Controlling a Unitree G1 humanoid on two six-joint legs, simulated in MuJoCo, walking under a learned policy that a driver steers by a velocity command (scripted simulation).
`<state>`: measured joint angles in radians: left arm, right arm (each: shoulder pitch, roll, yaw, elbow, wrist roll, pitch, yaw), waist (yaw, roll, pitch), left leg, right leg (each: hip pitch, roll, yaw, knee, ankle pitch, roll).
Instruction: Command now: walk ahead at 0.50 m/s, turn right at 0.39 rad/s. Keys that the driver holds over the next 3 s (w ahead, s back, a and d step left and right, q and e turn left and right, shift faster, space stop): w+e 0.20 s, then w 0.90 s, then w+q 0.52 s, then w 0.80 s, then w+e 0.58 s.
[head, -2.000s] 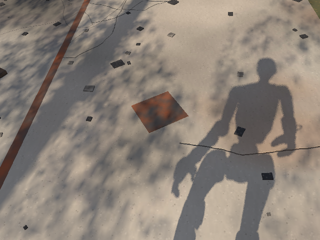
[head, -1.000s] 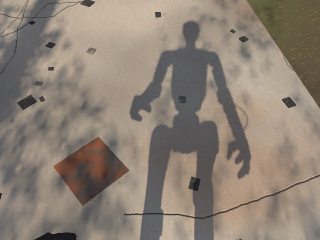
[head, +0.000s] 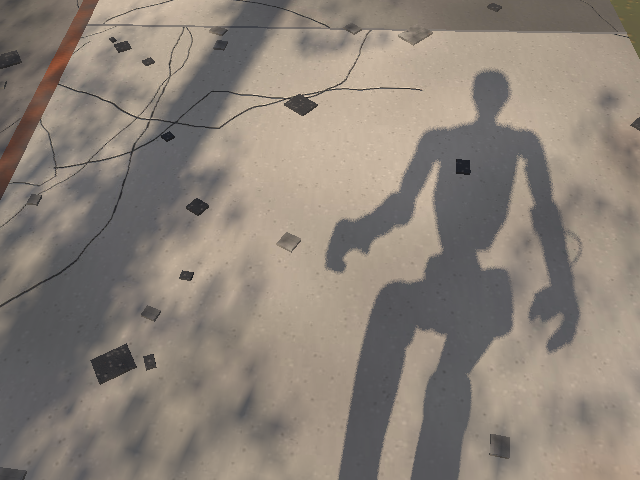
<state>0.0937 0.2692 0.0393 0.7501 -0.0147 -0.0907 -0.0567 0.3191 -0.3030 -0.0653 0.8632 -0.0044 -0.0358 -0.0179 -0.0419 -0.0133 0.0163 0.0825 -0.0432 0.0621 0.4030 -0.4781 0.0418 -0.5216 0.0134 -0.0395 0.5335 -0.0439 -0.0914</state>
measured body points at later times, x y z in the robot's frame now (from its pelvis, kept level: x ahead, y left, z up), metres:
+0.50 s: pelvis +0.30 +0.01 +0.01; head +0.33 +0.01 +0.46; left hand +0.39 +0.29 -0.12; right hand +0.47 -0.27 -0.07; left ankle +0.43 +0.10 -0.72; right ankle +0.14 -0.09 -0.71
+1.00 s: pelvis +0.57 -0.07 +0.01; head +0.61 -0.08 +0.45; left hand +0.86 +0.10 -0.06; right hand +0.48 -0.34 -0.12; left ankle +0.43 +0.10 -0.71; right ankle +0.67 -0.20 -0.72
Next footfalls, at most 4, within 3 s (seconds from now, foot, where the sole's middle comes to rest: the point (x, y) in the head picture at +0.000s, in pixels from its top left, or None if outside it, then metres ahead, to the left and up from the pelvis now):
0.48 left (281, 479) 0.47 0.09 -0.75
1.00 right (415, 363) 0.71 -0.21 -0.75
1.52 left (318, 252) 1.03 0.00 -0.75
2.04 right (379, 162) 1.35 -0.19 -0.75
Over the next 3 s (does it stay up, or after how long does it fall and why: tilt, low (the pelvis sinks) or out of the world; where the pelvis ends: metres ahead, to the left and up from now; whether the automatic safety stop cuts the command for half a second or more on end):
stays up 1.67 -0.04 0.02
